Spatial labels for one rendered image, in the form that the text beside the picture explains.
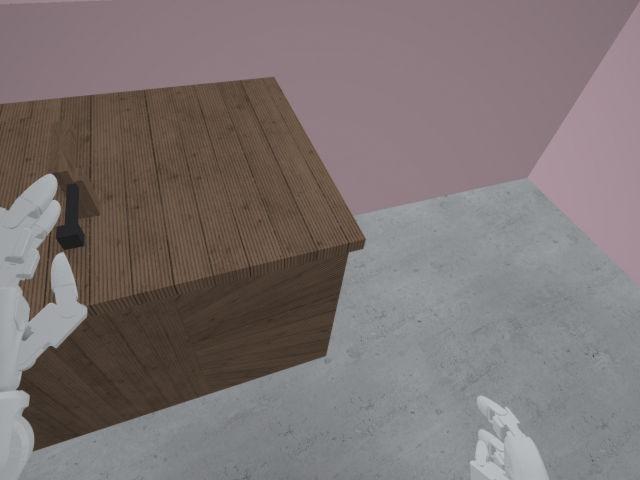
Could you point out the left robot hand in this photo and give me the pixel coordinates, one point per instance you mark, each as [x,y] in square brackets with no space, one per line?
[22,229]

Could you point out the tap lever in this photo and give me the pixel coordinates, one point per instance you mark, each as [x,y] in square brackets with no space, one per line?
[71,235]

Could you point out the counter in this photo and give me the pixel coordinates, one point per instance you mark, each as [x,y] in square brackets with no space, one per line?
[215,246]

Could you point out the left robot forearm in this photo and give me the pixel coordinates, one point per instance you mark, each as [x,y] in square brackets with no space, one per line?
[16,434]

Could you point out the right robot hand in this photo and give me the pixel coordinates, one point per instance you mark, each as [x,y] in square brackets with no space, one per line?
[516,459]

